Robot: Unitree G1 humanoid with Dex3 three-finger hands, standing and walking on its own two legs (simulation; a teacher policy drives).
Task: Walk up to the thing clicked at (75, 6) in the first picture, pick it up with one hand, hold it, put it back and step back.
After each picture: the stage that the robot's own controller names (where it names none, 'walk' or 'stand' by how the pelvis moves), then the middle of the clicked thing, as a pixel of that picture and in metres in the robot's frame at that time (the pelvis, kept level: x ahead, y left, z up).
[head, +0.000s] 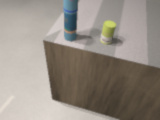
stand; (70, 18) +0.75 +0.08 +0.03
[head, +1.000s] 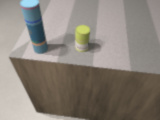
walk; (36, 29) +0.61 +0.22 +0.04
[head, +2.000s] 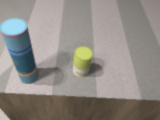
stand; (22, 56) +0.41 +0.20 +0.06
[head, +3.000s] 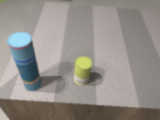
stand; (27, 65) +0.41 +0.21 +0.03
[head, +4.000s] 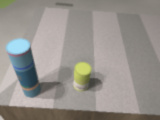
stand; (26, 71) +0.39 +0.21 +0.03
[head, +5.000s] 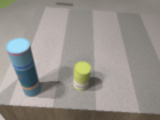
stand; (26, 71) +0.40 +0.21 +0.03
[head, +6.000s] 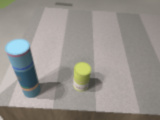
stand; (26, 72) +0.39 +0.21 +0.03
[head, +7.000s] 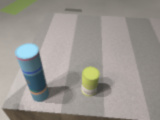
rise first; (34, 76) +0.38 +0.20 +0.03
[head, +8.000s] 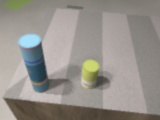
go down; (36, 66) +0.41 +0.19 +0.04
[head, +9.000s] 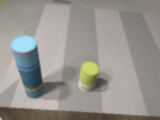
go down; (30, 71) +0.38 +0.17 +0.05
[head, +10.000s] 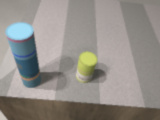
close in; (27, 60) +0.41 +0.18 +0.06
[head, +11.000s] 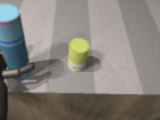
close; (14, 48) +0.42 +0.19 +0.10
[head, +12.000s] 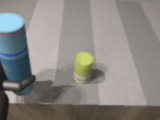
lift; (16, 61) +0.35 +0.18 +0.15
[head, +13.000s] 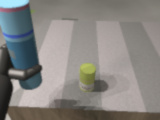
lift; (23, 49) +0.33 +0.16 +0.23
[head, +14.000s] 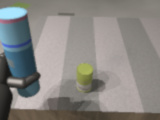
hold; (21, 58) +0.33 +0.17 +0.19
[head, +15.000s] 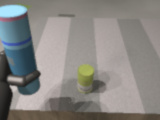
hold; (21, 56) +0.33 +0.17 +0.20
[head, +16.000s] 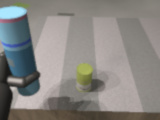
crouch; (21, 57) +0.33 +0.17 +0.19
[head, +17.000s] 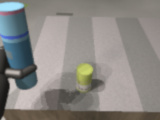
crouch; (19, 50) +0.37 +0.18 +0.19
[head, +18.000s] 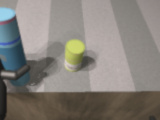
lower; (12, 52) +0.42 +0.19 +0.07
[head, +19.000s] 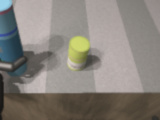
lower; (8, 42) +0.43 +0.20 +0.10
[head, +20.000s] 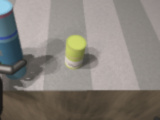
lower; (8, 45) +0.42 +0.20 +0.10
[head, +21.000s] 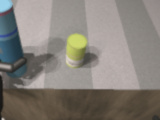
lower; (8, 44) +0.43 +0.20 +0.10
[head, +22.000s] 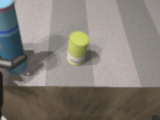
rest; (8, 40) +0.44 +0.20 +0.10
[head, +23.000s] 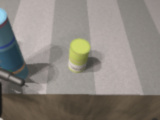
withdraw; (7, 51) +0.40 +0.20 +0.09
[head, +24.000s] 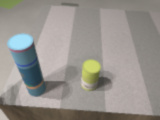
sink last; (30, 69) +0.38 +0.20 +0.07
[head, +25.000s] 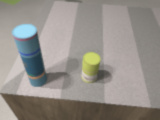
stand; (32, 59) +0.42 +0.20 +0.07
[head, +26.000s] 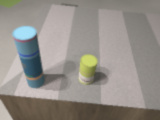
stand; (31, 61) +0.42 +0.19 +0.06
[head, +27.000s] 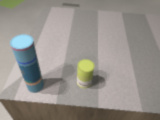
stand; (29, 67) +0.42 +0.20 +0.03
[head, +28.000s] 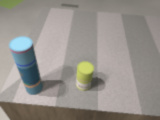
stand; (28, 69) +0.41 +0.20 +0.03
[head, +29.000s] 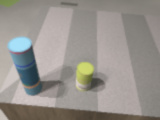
stand; (27, 69) +0.40 +0.20 +0.03
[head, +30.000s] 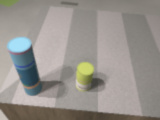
stand; (27, 70) +0.40 +0.20 +0.03
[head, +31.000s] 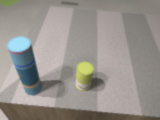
walk; (27, 69) +0.40 +0.21 +0.03
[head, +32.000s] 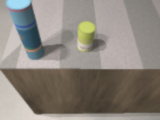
walk; (28, 32) +0.50 +0.20 +0.06
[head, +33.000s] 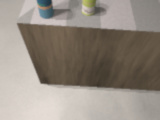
walk; out of the picture +0.74 +0.19 +0.06
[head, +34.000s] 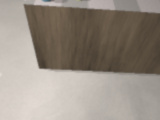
stand; out of the picture +1.01 +0.27 +0.05
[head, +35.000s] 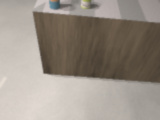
stand; out of the picture +1.01 +0.21 +0.04
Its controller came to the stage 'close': yes
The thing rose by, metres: 0.20
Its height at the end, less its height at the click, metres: +0.00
